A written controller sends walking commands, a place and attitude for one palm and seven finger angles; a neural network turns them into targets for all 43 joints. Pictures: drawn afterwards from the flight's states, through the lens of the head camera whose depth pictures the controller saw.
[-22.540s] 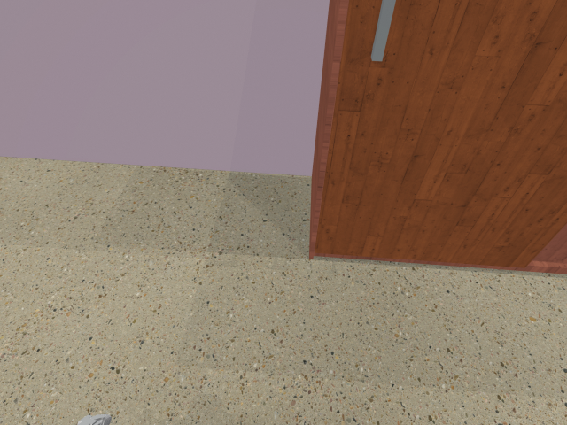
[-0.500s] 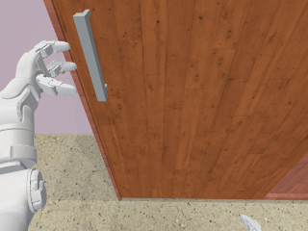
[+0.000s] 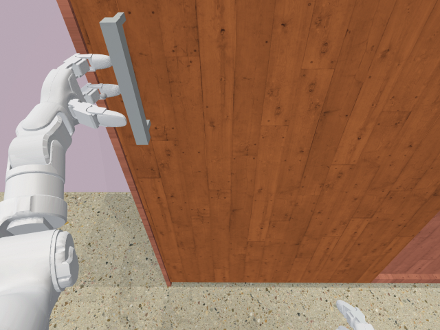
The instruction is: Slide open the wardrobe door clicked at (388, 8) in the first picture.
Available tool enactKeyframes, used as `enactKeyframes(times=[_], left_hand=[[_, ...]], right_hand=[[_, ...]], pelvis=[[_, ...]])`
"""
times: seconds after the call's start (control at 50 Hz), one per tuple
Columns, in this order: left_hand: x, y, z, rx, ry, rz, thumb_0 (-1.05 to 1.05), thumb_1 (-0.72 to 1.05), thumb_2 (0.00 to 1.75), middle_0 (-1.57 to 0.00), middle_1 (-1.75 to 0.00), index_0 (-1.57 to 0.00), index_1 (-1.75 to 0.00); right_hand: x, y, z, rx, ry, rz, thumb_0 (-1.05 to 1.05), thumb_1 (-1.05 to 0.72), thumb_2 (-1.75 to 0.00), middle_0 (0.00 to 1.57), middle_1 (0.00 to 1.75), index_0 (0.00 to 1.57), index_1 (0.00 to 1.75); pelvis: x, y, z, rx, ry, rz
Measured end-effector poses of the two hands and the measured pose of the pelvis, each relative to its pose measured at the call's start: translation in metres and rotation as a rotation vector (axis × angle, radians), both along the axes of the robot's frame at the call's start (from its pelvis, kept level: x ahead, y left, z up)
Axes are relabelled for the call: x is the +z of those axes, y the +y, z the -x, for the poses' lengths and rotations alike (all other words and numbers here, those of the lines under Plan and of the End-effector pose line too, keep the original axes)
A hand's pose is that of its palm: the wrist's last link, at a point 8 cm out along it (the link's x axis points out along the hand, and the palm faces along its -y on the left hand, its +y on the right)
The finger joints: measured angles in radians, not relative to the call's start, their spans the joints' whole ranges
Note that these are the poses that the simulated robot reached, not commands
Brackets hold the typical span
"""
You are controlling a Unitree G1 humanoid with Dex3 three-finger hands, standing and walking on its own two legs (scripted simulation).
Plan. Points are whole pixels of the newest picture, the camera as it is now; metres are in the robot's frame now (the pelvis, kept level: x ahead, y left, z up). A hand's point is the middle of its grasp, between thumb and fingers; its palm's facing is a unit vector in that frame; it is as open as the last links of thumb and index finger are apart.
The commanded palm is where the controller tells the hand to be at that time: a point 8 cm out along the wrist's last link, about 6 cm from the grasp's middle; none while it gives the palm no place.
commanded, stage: feel for the door with the fingertips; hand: left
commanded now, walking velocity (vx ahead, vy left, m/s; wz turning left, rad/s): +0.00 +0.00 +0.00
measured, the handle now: (132, 84) +0.47 +0.18 +0.25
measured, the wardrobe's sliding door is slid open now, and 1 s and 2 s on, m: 0.00 0.00 0.00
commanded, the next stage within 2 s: slide the fingers in behind the handle in 0.10 s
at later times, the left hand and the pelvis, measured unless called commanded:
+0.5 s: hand (110, 95) +0.42 +0.20 +0.25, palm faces +0.04 -1.00 +0.00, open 13.9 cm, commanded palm +0.39 +0.26 +0.25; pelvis +0.00 +0.00 +0.00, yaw +0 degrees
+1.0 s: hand (116, 97) +0.41 +0.19 +0.25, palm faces +0.04 -1.00 +0.00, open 14.0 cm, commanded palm +0.39 +0.24 +0.25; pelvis +0.00 +0.00 +0.00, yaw +0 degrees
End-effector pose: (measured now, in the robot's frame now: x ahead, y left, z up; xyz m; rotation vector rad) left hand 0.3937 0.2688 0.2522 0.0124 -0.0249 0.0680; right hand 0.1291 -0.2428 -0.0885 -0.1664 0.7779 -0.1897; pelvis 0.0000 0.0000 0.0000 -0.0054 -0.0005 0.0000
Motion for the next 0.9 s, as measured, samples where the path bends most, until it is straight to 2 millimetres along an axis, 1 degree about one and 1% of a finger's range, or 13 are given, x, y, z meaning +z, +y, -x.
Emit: enactKeyframes(times=[0.2,0.32,0.46,0.7,0.8,0.9], left_hand=[[0.0,0.001,-0.005,-0.001,-0.007,-0.003,-0.01,-0.5,0.3,-0.33,-1.23,-0.31,-1.21],[0.0,0.0,-0.004,0.001,-0.013,-0.009,-0.01,-0.5,0.3,-0.33,-1.23,-0.31,-1.21],[0.001,-0.011,-0.001,-0.033,-0.035,0.012,-0.01,-0.5,0.3,-0.31,-1.21,-0.3,-1.21],[-0.003,-0.011,0.008,-0.013,-0.021,0.008,-0.01,-0.5,0.3,-0.3,-1.2,-0.3,-1.2],[-0.001,-0.013,0.007,-0.011,-0.015,0.005,-0.01,-0.5,0.3,-0.3,-1.2,-0.3,-1.2],[0.001,-0.019,0.006,-0.028,-0.026,0.014,-0.01,-0.5,0.3,-0.3,-1.2,-0.3,-1.2]], right_hand=[[-0.008,-0.007,0.015,-0.011,0.061,0.016,0.01,-0.9,-0.9,0.2,0.3,0.2,0.3],[-0.008,-0.007,0.018,-0.012,0.065,0.015,0.01,-0.9,-0.9,0.2,0.3,0.2,0.3],[-0.006,-0.003,0.012,-0.007,0.035,-0.002,0.01,-0.9,-0.9,0.2,0.3,0.2,0.3],[0.002,0.001,-0.005,0.014,-0.005,-0.006,0.01,-0.9,-0.9,0.2,0.3,0.2,0.3],[0.003,0.0,-0.008,0.021,-0.007,0.0,0.01,-0.9,-0.9,0.2,0.3,0.2,0.3],[0.003,0.0,-0.009,0.022,-0.005,0.0,0.01,-0.9,-0.9,0.2,0.3,0.2,0.3]], pelvis=[[0.0,0.001,-0.002,0.005,0.006,0.001],[0.0,0.001,-0.002,0.005,0.004,0.001],[0.0,0.002,-0.001,-0.004,-0.001,-0.001],[0.0,-0.001,0.001,-0.004,-0.009,-0.001],[0.0,-0.001,0.001,0.002,-0.008,0.0],[0.0,-0.001,0.001,0.001,-0.007,0.0]])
